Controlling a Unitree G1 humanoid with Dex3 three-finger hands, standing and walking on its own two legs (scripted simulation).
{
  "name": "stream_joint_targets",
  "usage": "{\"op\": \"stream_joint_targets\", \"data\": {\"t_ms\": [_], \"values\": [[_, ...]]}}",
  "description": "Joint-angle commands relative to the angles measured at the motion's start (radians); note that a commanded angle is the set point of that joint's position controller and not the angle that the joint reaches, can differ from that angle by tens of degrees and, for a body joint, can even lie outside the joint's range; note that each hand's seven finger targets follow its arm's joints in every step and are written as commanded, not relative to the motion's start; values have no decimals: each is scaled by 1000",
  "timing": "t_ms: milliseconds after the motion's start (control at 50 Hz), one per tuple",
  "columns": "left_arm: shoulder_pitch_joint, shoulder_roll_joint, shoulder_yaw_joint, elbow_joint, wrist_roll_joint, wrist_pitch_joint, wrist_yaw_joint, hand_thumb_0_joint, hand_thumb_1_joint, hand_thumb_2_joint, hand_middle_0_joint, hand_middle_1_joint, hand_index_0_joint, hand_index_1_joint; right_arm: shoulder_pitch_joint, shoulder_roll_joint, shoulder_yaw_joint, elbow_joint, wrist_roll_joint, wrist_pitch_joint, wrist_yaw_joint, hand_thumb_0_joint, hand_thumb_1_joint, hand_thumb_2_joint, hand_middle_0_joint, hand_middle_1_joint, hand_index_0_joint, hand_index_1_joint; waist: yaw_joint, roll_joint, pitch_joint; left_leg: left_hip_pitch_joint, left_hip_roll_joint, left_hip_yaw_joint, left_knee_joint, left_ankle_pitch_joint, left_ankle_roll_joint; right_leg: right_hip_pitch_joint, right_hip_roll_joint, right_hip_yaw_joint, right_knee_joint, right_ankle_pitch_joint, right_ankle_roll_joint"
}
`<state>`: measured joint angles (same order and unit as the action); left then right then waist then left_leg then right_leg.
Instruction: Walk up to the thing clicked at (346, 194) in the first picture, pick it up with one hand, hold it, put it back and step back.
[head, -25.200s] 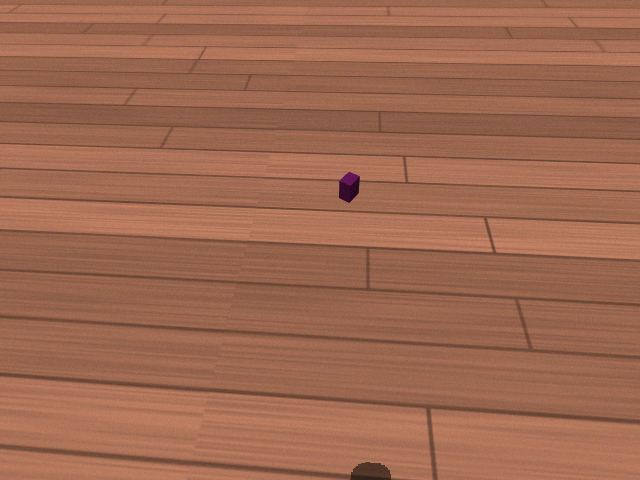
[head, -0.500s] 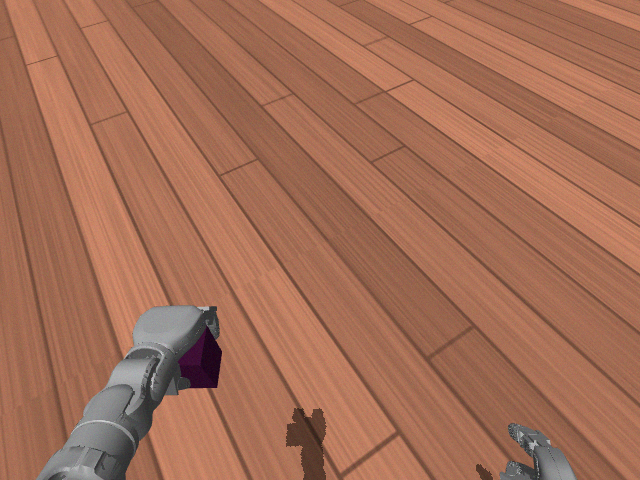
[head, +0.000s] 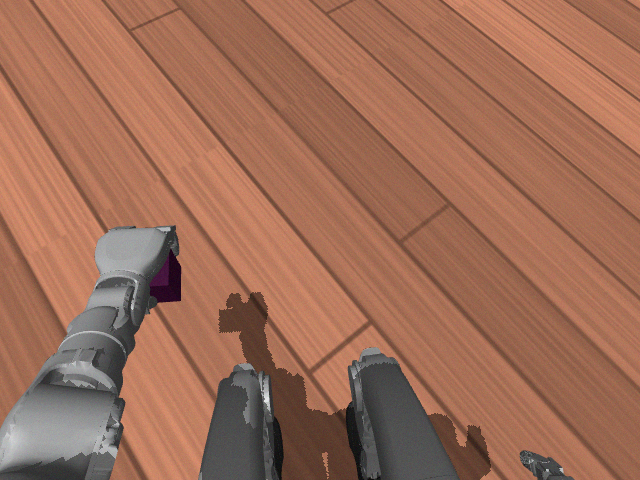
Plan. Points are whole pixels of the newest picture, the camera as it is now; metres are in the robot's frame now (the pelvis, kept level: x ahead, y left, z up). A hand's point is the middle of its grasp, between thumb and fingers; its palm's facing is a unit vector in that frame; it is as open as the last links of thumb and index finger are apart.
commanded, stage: crouch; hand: left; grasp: from above
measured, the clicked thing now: (148, 276) +0.42 +0.23 -0.15
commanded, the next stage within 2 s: lower in 1.10 s
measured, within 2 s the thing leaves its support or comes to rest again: neither
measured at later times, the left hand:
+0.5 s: hand (176, 299) +0.42 +0.23 -0.30, palm faces -0.44 +0.00 -0.90, open 9.7 cm
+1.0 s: hand (187, 303) +0.43 +0.23 -0.37, palm faces -0.46 +0.00 -0.89, open 9.7 cm
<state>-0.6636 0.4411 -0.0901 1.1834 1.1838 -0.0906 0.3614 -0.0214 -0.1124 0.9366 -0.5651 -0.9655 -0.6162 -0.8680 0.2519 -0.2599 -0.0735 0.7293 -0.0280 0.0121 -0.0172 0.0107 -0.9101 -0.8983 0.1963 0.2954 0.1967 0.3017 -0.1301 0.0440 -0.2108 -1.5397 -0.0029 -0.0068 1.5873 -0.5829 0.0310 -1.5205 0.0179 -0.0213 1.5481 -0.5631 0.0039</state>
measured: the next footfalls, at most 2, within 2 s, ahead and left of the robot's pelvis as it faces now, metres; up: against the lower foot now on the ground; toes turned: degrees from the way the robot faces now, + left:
none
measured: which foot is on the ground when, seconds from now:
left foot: down 0.00-1.00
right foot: down 0.00-1.00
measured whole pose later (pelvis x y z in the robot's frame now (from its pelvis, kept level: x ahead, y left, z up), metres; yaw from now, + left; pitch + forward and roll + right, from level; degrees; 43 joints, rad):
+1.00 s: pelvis -0.02 -0.01 -0.20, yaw -3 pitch +36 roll -5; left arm -0.88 0.62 0.05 1.41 1.27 -0.20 0.43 -0.02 -0.12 0.94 -0.59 -0.91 -0.63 -0.85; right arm 0.17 -0.25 -0.01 0.77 -0.13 -0.07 0.12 0.01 -0.92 -0.90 0.20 0.30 0.20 0.30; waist -0.20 0.00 -0.12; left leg -2.20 0.01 -0.06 2.25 -0.69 0.02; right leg -2.17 0.02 -0.09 2.18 -0.66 -0.01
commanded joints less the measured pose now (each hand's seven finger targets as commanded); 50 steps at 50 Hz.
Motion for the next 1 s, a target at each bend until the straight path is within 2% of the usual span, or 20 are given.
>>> {"op": "stream_joint_targets", "data": {"t_ms": [0,160,200,220,280,340,380,400,420,460,500,560,620,660,700,760,780,840,880,980], "values": [[-322,241,74,-90,-20,0,28,0,544,1083,-888,-997,-906,-981,78,-186,-52,-77,-10,-54,-5,0,-901,-900,199,299,199,299,-2,23,-507,228,-24,-44,-127,17,-8,150,10,-18,-105,31,-53],[-456,260,89,-168,3,-70,42,0,599,1140,-935,-1007,-948,-996,114,-181,-33,-36,-35,-86,35,0,-902,-902,199,299,199,299,-42,112,-632,193,-19,-66,48,106,-11,-47,3,-40,62,94,-53],[-389,305,121,-85,25,-70,58,0,573,1117,-923,-993,-937,-981,116,-200,-37,-26,-41,-85,43,0,-907,-903,199,299,199,299,-23,147,-635,189,-20,-56,79,127,-13,-78,2,-38,92,97,-54],[-439,333,138,-156,28,-80,69,0,556,1111,-911,-993,-924,-981,126,-189,-34,-26,-44,-86,50,0,-908,-904,199,299,199,299,-18,143,-656,179,-23,-48,97,127,-9,-69,4,-39,94,101,-52],[-419,286,127,-69,44,-75,83,0,550,1128,-909,-990,-919,-981,132,-197,-33,-11,-60,-90,68,0,-909,-904,199,299,199,299,-42,158,-655,164,-20,-55,145,182,-14,-119,0,-47,144,138,-52],[-494,343,152,-111,51,-83,100,0,540,1111,-913,-954,-918,-951,133,-200,-36,3,-66,-91,80,0,-910,-905,199,299,199,299,-33,204,-660,156,-16,-58,170,178,-18,-163,4,-56,183,129,-56],[-421,265,115,-11,46,-70,97,0,540,1082,-908,-956,-916,-948,120,-194,-32,-11,-70,-94,93,0,-914,-907,199,299,199,299,-50,152,-628,112,-17,-50,204,182,-11,-164,5,-58,192,145,-51],[-487,312,142,-81,45,-79,100,0,531,1107,-903,-955,-907,-952,127,-200,-36,1,-74,-93,96,0,-912,-906,199,299,199,299,-52,173,-653,110,-15,-48,222,190,-10,-168,6,-56,206,156,-49],[-495,348,160,-68,48,-81,103,0,531,1092,-899,-960,-908,-953,132,-201,-33,2,-75,-94,99,0,-913,-906,199,299,199,299,-48,193,-643,85,-19,-43,231,182,-12,-165,6,-55,220,156,-51],[-421,295,136,20,50,-69,99,0,535,1085,-905,-953,-912,-946,122,-202,-30,-6,-78,-96,108,0,-914,-906,199,299,199,299,-49,174,-618,85,-13,-49,246,184,-13,-195,5,-64,238,151,-51],[-516,333,152,-44,52,-87,101,0,532,1065,-901,-937,-909,-930,122,-195,-24,-1,-80,-95,111,0,-911,-905,199,299,199,299,-59,187,-633,50,-16,-42,274,168,-10,-203,12,-65,258,154,-51],[-457,340,157,23,51,-86,104,0,506,1059,-878,-941,-887,-932,110,-205,-24,1,-83,-95,118,0,-911,-905,199,299,199,299,-52,167,-572,-32,-17,-38,285,95,-8,-219,13,-67,278,105,-51],[-488,346,150,26,53,-94,99,0,481,1034,-860,-928,-870,-918,106,-204,-24,5,-84,-92,119,0,-910,-904,199,299,199,299,-53,160,-609,-60,-20,-18,328,98,1,-203,24,-62,292,121,-47],[-493,386,173,13,51,-97,104,0,479,1029,-852,-933,-864,-921,105,-201,-19,4,-86,-91,124,0,-911,-904,199,299,199,299,-42,165,-618,-89,-22,-9,351,112,4,-180,27,-58,306,139,-44],[-520,400,177,28,64,-102,107,0,483,1028,-855,-930,-866,-919,112,-204,-16,10,-90,-91,124,0,-910,-904,199,299,199,299,-61,160,-609,-121,-21,-9,371,93,7,-198,28,-59,318,124,-43],[-522,416,186,33,60,-110,107,0,482,1003,-852,-927,-866,-913,110,-208,-17,16,-92,-92,127,0,-913,-905,199,300,199,299,-51,168,-607,-119,-18,-14,382,87,4,-225,29,-67,346,111,-47],[-491,377,165,94,66,-102,106,0,466,1026,-851,-910,-856,-904,99,-211,-14,14,-92,-94,126,0,-911,-905,199,299,199,299,-57,166,-594,-124,-17,-21,383,68,3,-264,28,-72,357,90,-49],[-573,434,183,34,63,-113,112,0,476,1008,-862,-909,-869,-902,104,-208,-16,23,-94,-94,126,0,-914,-906,199,300,199,300,-61,184,-594,-134,-16,-15,400,44,5,-265,30,-71,363,72,-49],[-512,402,177,98,66,-103,112,0,457,1001,-848,-899,-854,-892,107,-210,-6,20,-96,-95,127,0,-914,-906,199,300,199,300,-63,166,-588,-156,-18,-14,415,57,6,-268,28,-73,377,85,-46],[-571,420,176,85,66,-112,113,0,420,1003,-835,-874,-833,-876,113,-226,-3,34,-96,-98,126,0,-914,-906,199,300,199,300,-74,182,-564,-158,-12,-35,422,25,0,-345,23,-87,410,54,-51]]}}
